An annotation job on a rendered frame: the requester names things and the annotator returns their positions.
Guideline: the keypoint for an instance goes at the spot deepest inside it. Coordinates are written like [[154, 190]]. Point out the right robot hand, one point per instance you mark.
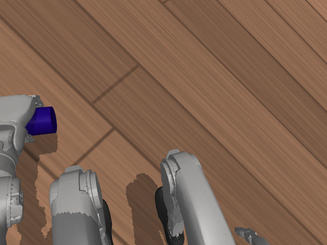
[[250, 236]]

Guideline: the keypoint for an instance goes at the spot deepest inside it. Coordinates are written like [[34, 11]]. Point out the left robot foot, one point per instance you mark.
[[108, 222]]

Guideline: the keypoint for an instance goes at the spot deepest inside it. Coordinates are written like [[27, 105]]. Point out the left robot hand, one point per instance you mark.
[[20, 109]]

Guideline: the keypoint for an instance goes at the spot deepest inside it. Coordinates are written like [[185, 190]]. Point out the can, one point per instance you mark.
[[42, 122]]

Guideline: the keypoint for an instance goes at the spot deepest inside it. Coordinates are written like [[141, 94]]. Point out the left robot arm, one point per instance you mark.
[[12, 139]]

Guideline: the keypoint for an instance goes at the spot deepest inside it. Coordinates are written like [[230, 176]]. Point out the right robot foot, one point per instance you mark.
[[163, 216]]

